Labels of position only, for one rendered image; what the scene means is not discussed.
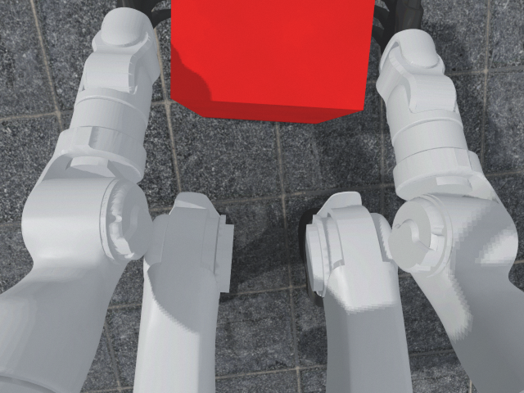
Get right robot upper arm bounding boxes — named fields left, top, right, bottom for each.
left=388, top=194, right=524, bottom=393

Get left robot upper arm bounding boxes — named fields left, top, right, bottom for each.
left=0, top=177, right=153, bottom=393

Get robot right forearm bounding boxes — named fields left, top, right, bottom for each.
left=376, top=29, right=518, bottom=248

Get left robot hand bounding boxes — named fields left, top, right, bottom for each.
left=116, top=0, right=171, bottom=29

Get left robot shin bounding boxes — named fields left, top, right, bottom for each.
left=143, top=192, right=220, bottom=278

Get robot left forearm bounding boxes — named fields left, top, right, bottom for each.
left=21, top=7, right=160, bottom=250

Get carton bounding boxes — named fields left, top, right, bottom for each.
left=170, top=0, right=375, bottom=124

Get right robot hand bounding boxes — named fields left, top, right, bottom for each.
left=371, top=0, right=424, bottom=54

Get robot right thigh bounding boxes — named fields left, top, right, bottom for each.
left=305, top=206, right=413, bottom=393

